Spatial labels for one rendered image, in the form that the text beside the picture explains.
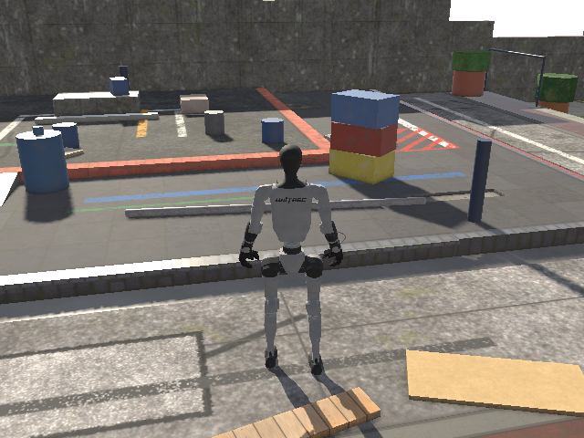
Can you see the robot right forearm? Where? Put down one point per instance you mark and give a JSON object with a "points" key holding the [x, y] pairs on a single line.
{"points": [[333, 240]]}

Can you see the right robot foot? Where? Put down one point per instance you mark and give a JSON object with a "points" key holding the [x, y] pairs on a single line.
{"points": [[315, 366]]}

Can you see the left robot hand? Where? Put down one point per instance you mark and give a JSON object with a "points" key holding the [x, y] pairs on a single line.
{"points": [[251, 255]]}

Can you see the robot right upper arm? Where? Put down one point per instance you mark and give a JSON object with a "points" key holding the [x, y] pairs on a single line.
{"points": [[319, 192]]}

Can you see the right robot hand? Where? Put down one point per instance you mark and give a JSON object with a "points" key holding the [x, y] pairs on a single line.
{"points": [[339, 256]]}

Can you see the robot left forearm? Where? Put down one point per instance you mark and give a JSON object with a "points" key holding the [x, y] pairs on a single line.
{"points": [[248, 240]]}

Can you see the robot left upper arm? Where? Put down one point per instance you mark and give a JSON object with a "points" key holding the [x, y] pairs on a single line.
{"points": [[258, 206]]}

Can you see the robot right thigh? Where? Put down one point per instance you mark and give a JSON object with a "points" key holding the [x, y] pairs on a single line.
{"points": [[313, 274]]}

